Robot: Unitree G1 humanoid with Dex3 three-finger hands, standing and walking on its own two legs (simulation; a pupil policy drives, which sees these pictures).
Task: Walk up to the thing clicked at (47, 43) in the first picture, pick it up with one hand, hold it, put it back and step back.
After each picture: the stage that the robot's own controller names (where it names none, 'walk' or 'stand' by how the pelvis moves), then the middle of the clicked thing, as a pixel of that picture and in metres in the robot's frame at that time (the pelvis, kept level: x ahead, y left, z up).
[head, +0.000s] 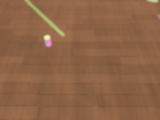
stand; (47, 40) +1.37 +0.41 -0.72
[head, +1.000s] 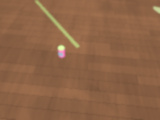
walk; (61, 51) +1.25 +0.19 -0.70
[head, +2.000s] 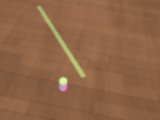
walk; (63, 84) +0.77 +0.11 -0.72
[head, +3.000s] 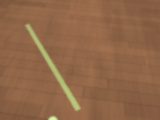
walk; out of the picture +0.45 +0.20 -0.71
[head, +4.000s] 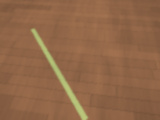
stand; out of the picture +0.36 +0.21 -0.71
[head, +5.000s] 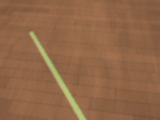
stand; out of the picture +0.34 +0.20 -0.73
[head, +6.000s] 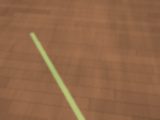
stand; out of the picture +0.35 +0.20 -0.73
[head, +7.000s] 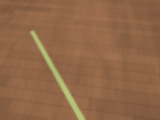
stand; out of the picture +0.34 +0.20 -0.73
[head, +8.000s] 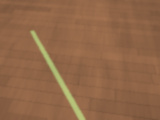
go down; out of the picture +0.34 +0.19 -0.73
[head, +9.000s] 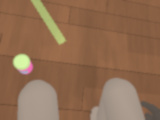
go down; (23, 64) +0.42 +0.23 -0.34
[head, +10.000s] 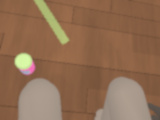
go down; (25, 64) +0.42 +0.24 -0.30
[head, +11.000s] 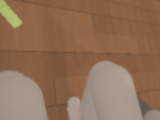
close in; out of the picture +0.41 +0.28 -0.22
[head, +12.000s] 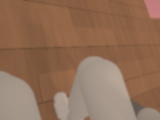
close; out of the picture +0.41 +0.29 -0.22
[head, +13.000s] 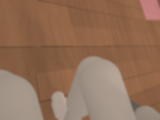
lift; out of the picture +0.40 +0.29 -0.22
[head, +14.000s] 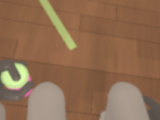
lift; (18, 81) +0.31 +0.23 -0.07
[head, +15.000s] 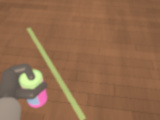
hold; (34, 89) +0.33 +0.17 +0.03
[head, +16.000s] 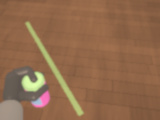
hold; (37, 90) +0.33 +0.17 +0.00
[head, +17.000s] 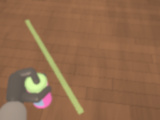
hold; (39, 91) +0.33 +0.17 -0.01
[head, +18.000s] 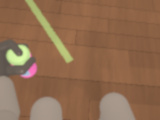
crouch; (23, 62) +0.41 +0.20 -0.09
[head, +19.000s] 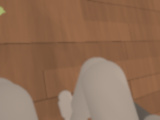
lower; out of the picture +0.42 +0.28 -0.23
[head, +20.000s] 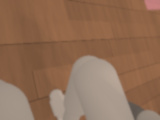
lower; out of the picture +0.43 +0.31 -0.23
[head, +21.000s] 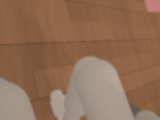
lower; out of the picture +0.42 +0.30 -0.23
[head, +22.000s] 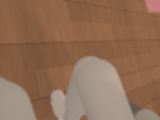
lower; out of the picture +0.42 +0.30 -0.23
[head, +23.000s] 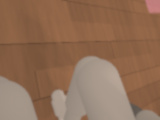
loosen; out of the picture +0.42 +0.29 -0.23
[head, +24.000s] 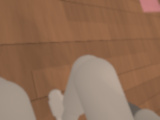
withdraw; out of the picture +0.41 +0.27 -0.23
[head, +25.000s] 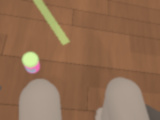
walk; (31, 63) +0.44 +0.22 -0.31
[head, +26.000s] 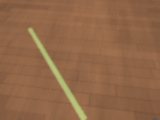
stand; out of the picture +0.38 +0.17 -0.65
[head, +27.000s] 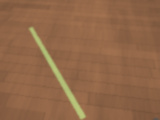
stand; out of the picture +0.39 +0.19 -0.67
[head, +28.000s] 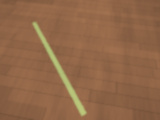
stand; out of the picture +0.39 +0.18 -0.68
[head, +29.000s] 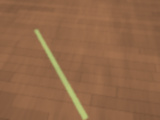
stand; out of the picture +0.40 +0.18 -0.72
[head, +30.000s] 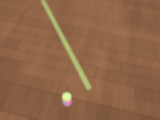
walk; (66, 99) +0.53 +0.11 -0.71
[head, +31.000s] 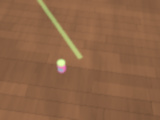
walk; (61, 66) +0.82 +0.17 -0.71
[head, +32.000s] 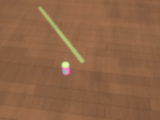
stand; (65, 68) +1.00 +0.18 -0.71
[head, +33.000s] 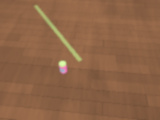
stand; (63, 67) +1.00 +0.20 -0.73
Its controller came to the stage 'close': yes
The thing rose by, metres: 0.71
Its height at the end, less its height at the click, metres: +0.00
